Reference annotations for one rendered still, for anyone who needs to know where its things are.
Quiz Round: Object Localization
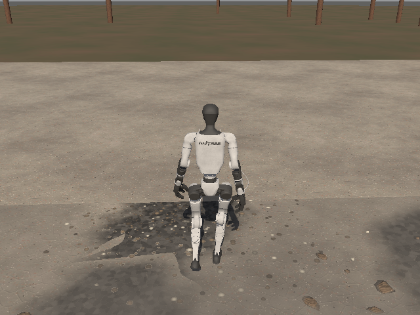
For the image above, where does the left robot forearm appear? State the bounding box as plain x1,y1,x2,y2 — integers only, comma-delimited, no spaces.
175,158,186,186

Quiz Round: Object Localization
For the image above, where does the robot right thigh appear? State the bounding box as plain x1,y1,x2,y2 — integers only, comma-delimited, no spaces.
215,182,232,225

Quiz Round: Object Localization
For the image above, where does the robot thigh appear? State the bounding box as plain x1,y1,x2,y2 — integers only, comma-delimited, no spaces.
188,183,202,228
215,182,232,225

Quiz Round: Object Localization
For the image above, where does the right robot hand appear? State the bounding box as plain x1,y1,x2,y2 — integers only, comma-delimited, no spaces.
230,194,246,213

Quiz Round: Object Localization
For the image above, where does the robot left thigh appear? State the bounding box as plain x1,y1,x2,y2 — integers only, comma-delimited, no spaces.
188,183,202,228

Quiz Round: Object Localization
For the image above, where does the right robot upper arm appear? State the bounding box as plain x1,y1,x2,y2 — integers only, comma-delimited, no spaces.
224,132,239,170

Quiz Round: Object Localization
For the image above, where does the right robot forearm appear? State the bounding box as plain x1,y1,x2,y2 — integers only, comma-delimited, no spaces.
232,160,245,195

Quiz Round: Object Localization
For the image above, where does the left robot upper arm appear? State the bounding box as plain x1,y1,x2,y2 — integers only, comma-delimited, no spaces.
180,132,197,168

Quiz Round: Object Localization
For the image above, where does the left robot hand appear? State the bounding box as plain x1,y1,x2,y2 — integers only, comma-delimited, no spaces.
173,184,188,199

